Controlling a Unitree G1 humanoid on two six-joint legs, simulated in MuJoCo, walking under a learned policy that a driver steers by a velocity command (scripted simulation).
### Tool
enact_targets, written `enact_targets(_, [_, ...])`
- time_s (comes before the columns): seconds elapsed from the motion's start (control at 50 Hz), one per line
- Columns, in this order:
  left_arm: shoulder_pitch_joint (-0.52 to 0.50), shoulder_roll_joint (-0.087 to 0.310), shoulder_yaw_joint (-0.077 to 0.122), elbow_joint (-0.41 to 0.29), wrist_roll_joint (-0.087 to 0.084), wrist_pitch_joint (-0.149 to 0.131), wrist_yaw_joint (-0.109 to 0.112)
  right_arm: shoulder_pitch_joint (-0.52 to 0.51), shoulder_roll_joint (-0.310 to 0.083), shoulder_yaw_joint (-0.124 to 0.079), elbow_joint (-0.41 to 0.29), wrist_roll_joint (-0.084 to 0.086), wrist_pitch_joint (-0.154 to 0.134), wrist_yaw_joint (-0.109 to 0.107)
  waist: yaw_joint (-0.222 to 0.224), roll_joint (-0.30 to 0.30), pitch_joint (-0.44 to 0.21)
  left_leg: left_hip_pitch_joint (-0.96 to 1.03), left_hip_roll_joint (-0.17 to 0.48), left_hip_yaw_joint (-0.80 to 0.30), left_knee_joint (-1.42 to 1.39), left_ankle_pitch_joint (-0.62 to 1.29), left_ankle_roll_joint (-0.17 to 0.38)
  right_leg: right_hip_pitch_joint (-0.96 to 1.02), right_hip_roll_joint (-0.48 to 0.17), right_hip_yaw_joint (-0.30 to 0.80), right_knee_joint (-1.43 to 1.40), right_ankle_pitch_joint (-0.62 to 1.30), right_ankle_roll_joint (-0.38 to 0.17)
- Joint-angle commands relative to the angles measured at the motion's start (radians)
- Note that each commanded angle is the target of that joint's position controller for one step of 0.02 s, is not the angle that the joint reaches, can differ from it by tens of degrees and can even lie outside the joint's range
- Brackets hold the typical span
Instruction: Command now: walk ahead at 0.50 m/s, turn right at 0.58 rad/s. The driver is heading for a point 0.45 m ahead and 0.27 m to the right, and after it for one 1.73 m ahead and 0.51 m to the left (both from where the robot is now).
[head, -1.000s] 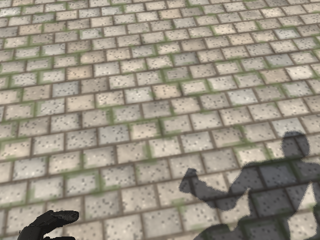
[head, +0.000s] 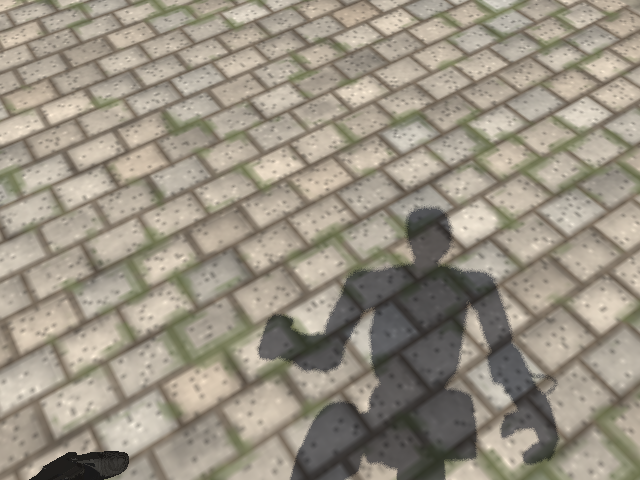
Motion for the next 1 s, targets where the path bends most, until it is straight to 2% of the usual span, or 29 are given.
enact_targets(0.02, [0.325, 0.223, 0.068, -0.003, 0.0, -0.026, 0.006, -0.106, -0.127, -0.006, -0.163, 0.02, -0.078, 0.017, 0.171, -0.114, -0.356, -0.765, -0.092, -0.278, 0.632, -0.068, 0.031, 0.861, -0.333, 0.805, -0.371, -0.257, -0.283])
enact_targets(0.04, [0.295, 0.188, 0.055, 0.005, 0.006, -0.039, 0.004, -0.146, -0.129, -0.004, -0.181, 0.037, -0.096, 0.022, 0.149, -0.091, -0.237, -0.784, -0.052, -0.266, 0.571, 0.023, 0.055, 0.739, -0.299, 0.663, -0.371, -0.191, -0.244])
enact_targets(0.06, [0.227, 0.163, 0.047, 0.001, 0.006, -0.045, 0.006, -0.138, -0.116, -0.003, -0.165, 0.016, -0.103, 0.015, 0.098, -0.009, -0.169, -0.723, -0.01, -0.27, 0.479, 0.097, 0.054, 0.594, -0.251, 0.554, -0.37, -0.089, -0.207])
enact_targets(0.08, [0.172, 0.13, 0.035, -0.011, 0.011, -0.047, 0.01, -0.123, -0.126, -0.011, -0.154, -0.005, -0.097, 0.01, 0.062, -0.02, -0.137, -0.656, 0.016, -0.276, 0.398, 0.145, 0.046, 0.491, -0.215, 0.476, -0.381, 0.007, -0.189])
enact_targets(0.1, [0.143, 0.121, 0.029, -0.024, 0.021, -0.047, 0.015, -0.105, -0.127, -0.014, -0.149, -0.01, -0.085, 0.013, 0.038, -0.045, -0.124, -0.601, 0.026, -0.279, 0.369, 0.178, 0.036, 0.421, -0.195, 0.446, -0.403, 0.061, -0.186])
enact_targets(0.14, [0.141, 0.132, 0.031, -0.022, 0.018, -0.052, 0.026, -0.098, -0.104, -0.012, -0.151, -0.021, -0.065, 0.014, 0.025, -0.037, -0.116, -0.566, 0.015, -0.26, 0.297, 0.217, 0.002, 0.346, -0.175, 0.396, -0.425, 0.169, -0.198])
enact_targets(0.2, [0.185, 0.16, 0.039, -0.001, 0.014, -0.051, 0.047, -0.198, -0.068, 0.001, -0.185, -0.026, -0.054, 0.011, 0.052, -0.033, -0.074, -0.577, -0.016, -0.247, 0.095, 0.374, -0.036, 0.288, -0.133, 0.326, -0.433, 0.185, -0.177])
enact_targets(0.28, [0.242, 0.17, 0.043, 0.029, 0.007, -0.042, 0.056, -0.332, -0.041, 0.015, -0.224, -0.013, -0.063, 0.025, 0.108, -0.064, -0.046, -0.479, -0.079, -0.241, -0.167, 0.573, -0.039, 0.242, -0.097, 0.308, -0.415, 0.066, -0.123])
enact_targets(0.34, [0.279, 0.16, 0.042, 0.054, 0.0, -0.036, 0.058, -0.362, -0.071, 0.006, -0.245, -0.002, -0.074, 0.037, 0.115, -0.074, -0.046, -0.456, -0.09, -0.275, -0.245, 0.567, -0.018, 0.304, -0.13, 0.38, -0.346, 0.018, -0.11])
enact_targets(0.4, [0.272, 0.155, 0.044, 0.059, 0.003, -0.025, 0.064, -0.311, -0.104, -0.009, -0.239, -0.001, -0.086, 0.041, 0.082, -0.113, -0.057, -0.397, -0.095, -0.281, -0.273, 0.434, 0.021, 0.369, -0.158, 0.458, -0.251, 0.053, -0.09])
enact_targets(0.42, [0.259, 0.144, 0.041, 0.057, 0.004, -0.02, 0.063, -0.244, -0.112, -0.017, -0.222, -0.002, -0.09, 0.038, 0.045, -0.122, -0.077, -0.308, -0.104, -0.259, -0.303, 0.417, 0.042, 0.363, -0.139, 0.461, -0.199, 0.086, -0.073])
enact_targets(0.44, [0.257, 0.105, 0.026, 0.051, 0.008, -0.02, 0.06, -0.139, -0.142, -0.033, -0.201, -0.013, -0.096, 0.032, -0.006, -0.104, -0.152, -0.132, -0.073, -0.273, -0.314, 0.415, 0.077, 0.327, -0.082, 0.422, -0.06, 0.125, -0.041])
enact_targets(0.46, [0.285, 0.042, 0.0, 0.042, 0.03, -0.022, 0.058, 0.018, -0.192, -0.042, -0.183, -0.028, -0.097, 0.027, -0.054, 0.015, -0.311, 0.12, 0.094, -0.435, -0.293, 0.366, 0.137, 0.222, -0.019, 0.323, 0.219, -0.028, -0.002])
enact_targets(0.48, [0.447, -0.003, -0.011, 0.036, -0.009, -0.033, 0.057, 0.105, -0.259, -0.062, -0.125, -0.035, -0.085, 0.04, 0.024, 0.392, -0.394, 0.38, 0.272, -0.947, -0.439, 0.093, 0.303, -0.124, 0.112, 0.228, 0.526, -0.434, 0.067])
enact_targets(0.5, [0.428, 0.096, 0.001, 0.069, -0.015, -0.037, 0.06, 0.085, -0.157, -0.038, -0.138, -0.003, -0.084, 0.048, -0.003, 0.259, -0.314, 0.349, 0.264, -1.024, -0.495, -0.114, 0.294, -0.237, 0.052, 0.278, 0.645, -0.42, 0.077])
enact_targets(0.52, [0.305, 0.14, 0.011, 0.055, -0.008, -0.038, 0.056, 0.034, -0.102, -0.023, -0.146, 0.002, -0.077, 0.045, -0.025, 0.156, -0.191, 0.238, 0.224, -0.872, -0.501, -0.074, 0.265, -0.267, 0.022, 0.255, 0.666, -0.334, 0.078])
enact_targets(0.54, [0.224, 0.136, 0.009, 0.036, 0.008, -0.042, 0.058, -0.016, -0.094, -0.016, -0.156, -0.008, -0.069, 0.044, -0.011, 0.075, -0.133, 0.127, 0.182, -0.76, -0.506, 0.044, 0.253, -0.245, -0.017, 0.2, 0.642, -0.273, 0.078])
enact_targets(0.56, [0.166, 0.126, 0.009, 0.017, 0.025, -0.053, 0.056, -0.044, -0.085, -0.011, -0.155, -0.012, -0.062, 0.043, 0.002, 0.057, -0.078, 0.035, 0.149, -0.689, -0.52, 0.165, 0.264, -0.238, -0.05, 0.176, 0.576, -0.224, 0.077])
enact_targets(0.58, [0.16, 0.109, 0.008, 0.012, 0.028, -0.06, 0.052, -0.05, -0.075, -0.004, -0.156, -0.019, -0.062, 0.039, 0.023, 0.077, -0.074, -0.02, 0.118, -0.64, -0.534, 0.261, 0.262, -0.188, -0.074, 0.171, 0.521, -0.19, 0.076])
enact_targets(0.62, [0.165, 0.073, 0.0, 0.008, 0.031, -0.068, 0.047, -0.035, -0.068, 0.0, -0.151, -0.007, -0.062, 0.036, 0.039, 0.112, -0.092, -0.045, 0.085, -0.588, -0.551, 0.381, 0.277, -0.144, -0.08, 0.144, 0.413, -0.193, 0.09])
enact_targets(0.7, [0.043, 0.021, -0.028, -0.023, 0.034, -0.079, 0.037, 0.004, -0.136, -0.021, -0.138, 0.013, -0.05, 0.014, 0.012, 0.101, -0.078, -0.131, 0.062, -0.493, -0.581, 0.435, 0.279, -0.054, -0.058, 0.104, 0.106, -0.065, 0.126])
enact_targets(0.8, [-0.072, 0.053, -0.022, -0.041, 0.014, -0.095, 0.019, 0.086, -0.145, -0.025, -0.12, 0.022, -0.024, 0.005, -0.019, 0.107, -0.068, -0.167, 0.056, -0.499, -0.543, 0.384, 0.238, 0.096, -0.005, 0.109, -0.101, 0.124, 0.14])
enact_targets(0.84, [-0.062, 0.077, -0.011, -0.04, 0.01, -0.102, 0.019, 0.093, -0.147, -0.027, -0.12, 0.024, -0.017, 0.001, 0.008, 0.115, -0.071, -0.168, 0.064, -0.536, -0.5, 0.327, 0.212, 0.178, -0.006, 0.116, -0.16, 0.115, 0.123])
enact_targets(0.88, [0.048, 0.112, 0.01, -0.009, 0.015, -0.104, 0.029, 0.086, -0.111, -0.017, -0.129, 0.017, -0.014, -0.001, 0.075, 0.112, -0.109, -0.223, 0.012, -0.526, -0.386, 0.319, 0.167, 0.369, -0.027, 0.112, -0.21, 0.074, 0.086])
enact_targets(0.9, [0.182, 0.162, 0.028, 0.009, 0.029, -0.105, 0.04, 0.065, -0.054, 0.003, -0.148, 0.006, -0.019, 0.002, 0.145, 0.045, -0.199, -0.318, -0.049, -0.462, -0.163, 0.266, 0.127, 0.56, -0.156, 0.228, -0.214, 0.009, 0.032])
enact_targets(0.92, [0.282, 0.25, 0.048, 0.023, 0.041, -0.089, 0.047, 0.143, 0.025, 0.026, -0.18, 0.002, -0.032, 0.0, 0.137, -0.206, -0.32, -0.571, -0.164, -0.322, 0.16, -0.038, 0.068, 0.822, -0.38, 0.538, -0.255, -0.087, -0.078])
enact_targets(0.94, [0.314, 0.229, 0.048, 0.055, 0.032, -0.079, 0.037, 0.171, -0.036, 0.016, -0.195, 0.032, -0.038, -0.002, 0.13, -0.306, -0.316, -0.745, -0.127, -0.307, 0.358, -0.122, 0.058, 0.81, -0.453, 0.789, -0.341, -0.349, -0.155])
enact_targets(0.96, [0.269, 0.152, 0.027, 0.048, 0.025, -0.083, 0.034, 0.11, -0.107, -0.005, -0.186, 0.038, -0.033, -0.005, 0.14, -0.182, -0.194, -0.787, -0.08, -0.332, 0.44, -0.034, 0.056, 0.714, -0.4, 0.692, -0.366, -0.399, -0.126])
enact_targets(1.0, [0.167, 0.076, 0.002, 0.048, 0.031, -0.084, 0.031, 0.045, -0.1, -0.012, -0.19, 0.021, -0.019, -0.002, 0.101, -0.112, -0.088, -0.748, -0.034, -0.313, 0.423, 0.107, 0.045, 0.547, -0.308, 0.452, -0.401, -0.182, -0.082])
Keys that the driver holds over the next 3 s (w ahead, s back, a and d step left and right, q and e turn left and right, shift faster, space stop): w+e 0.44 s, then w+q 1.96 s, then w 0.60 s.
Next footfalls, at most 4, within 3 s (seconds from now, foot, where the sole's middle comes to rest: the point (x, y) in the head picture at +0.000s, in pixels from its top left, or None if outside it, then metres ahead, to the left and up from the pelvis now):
0.44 left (290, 469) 0.46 0.09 -0.75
0.90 right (427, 394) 0.60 -0.21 -0.75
1.40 left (300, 284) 0.89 0.06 -0.75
1.88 right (342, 184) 1.21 -0.07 -0.75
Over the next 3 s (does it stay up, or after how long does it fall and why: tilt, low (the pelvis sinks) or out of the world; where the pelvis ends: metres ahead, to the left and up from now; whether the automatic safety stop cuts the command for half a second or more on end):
stays up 1.51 0.37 0.01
